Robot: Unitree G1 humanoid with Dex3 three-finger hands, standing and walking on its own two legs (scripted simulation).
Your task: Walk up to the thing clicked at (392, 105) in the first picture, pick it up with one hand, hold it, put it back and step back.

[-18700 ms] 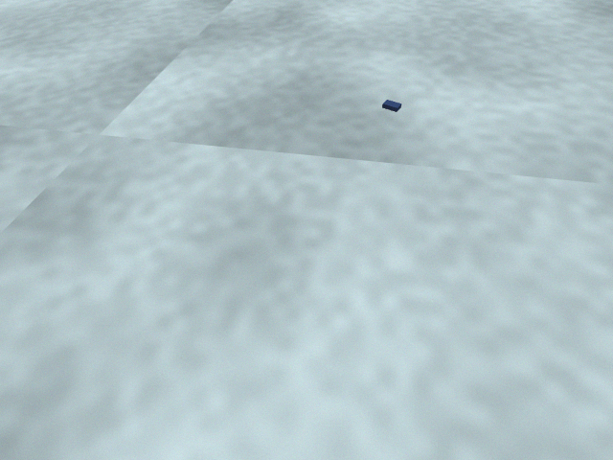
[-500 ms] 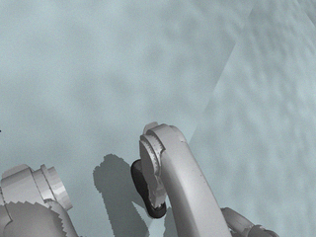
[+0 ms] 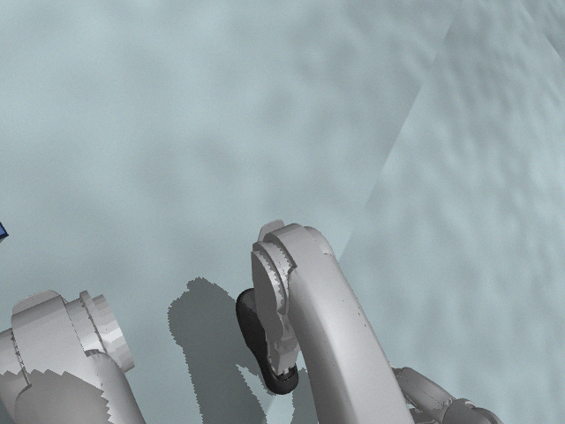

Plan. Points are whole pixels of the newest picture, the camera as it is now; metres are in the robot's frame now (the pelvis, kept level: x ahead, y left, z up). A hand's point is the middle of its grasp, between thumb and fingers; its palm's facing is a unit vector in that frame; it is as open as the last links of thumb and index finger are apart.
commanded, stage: close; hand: left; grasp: from above
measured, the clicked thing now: out of the picture +0.42 +0.31 -0.29
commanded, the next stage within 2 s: settle in 0.14 s
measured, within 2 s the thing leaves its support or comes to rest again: leaves its support in 0.56 s
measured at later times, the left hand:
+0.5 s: hand out of the picture +0.41 +0.32 -0.25, palm faces -0.41 -0.20 -0.89, open 8.9 cm
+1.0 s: hand out of the picture +0.40 +0.33 -0.16, palm faces -0.41 -0.18 -0.89, open 8.8 cm
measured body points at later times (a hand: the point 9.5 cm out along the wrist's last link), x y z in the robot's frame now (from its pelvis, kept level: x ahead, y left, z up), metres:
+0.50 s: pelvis +0.00 +0.00 +0.00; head +0.25 +0.14 +0.34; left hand +0.42 +0.33 -0.20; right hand +0.06 -0.24 -0.06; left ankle +0.07 +0.14 -0.27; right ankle +0.12 -0.14 -0.27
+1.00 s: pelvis +0.00 -0.01 +0.01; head +0.22 +0.08 +0.40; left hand +0.41 +0.33 -0.11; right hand +0.11 -0.27 -0.09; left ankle +0.07 +0.14 -0.27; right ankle +0.12 -0.14 -0.27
